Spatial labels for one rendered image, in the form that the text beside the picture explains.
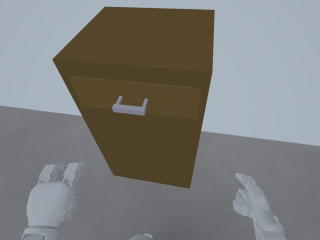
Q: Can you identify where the left robot forearm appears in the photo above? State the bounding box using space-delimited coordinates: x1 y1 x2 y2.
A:
21 225 60 240

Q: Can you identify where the right robot forearm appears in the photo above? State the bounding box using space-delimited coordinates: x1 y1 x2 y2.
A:
252 210 288 240

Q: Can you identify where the robot left hand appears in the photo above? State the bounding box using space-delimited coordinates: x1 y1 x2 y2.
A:
26 161 88 228

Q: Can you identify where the robot right hand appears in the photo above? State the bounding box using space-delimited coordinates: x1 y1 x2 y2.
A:
232 172 271 219

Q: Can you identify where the drawer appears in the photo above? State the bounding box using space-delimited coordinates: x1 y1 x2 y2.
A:
68 76 201 119

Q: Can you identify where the handle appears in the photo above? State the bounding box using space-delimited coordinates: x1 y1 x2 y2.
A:
112 96 148 116

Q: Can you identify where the cabinet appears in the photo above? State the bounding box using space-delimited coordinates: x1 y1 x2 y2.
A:
52 6 215 189

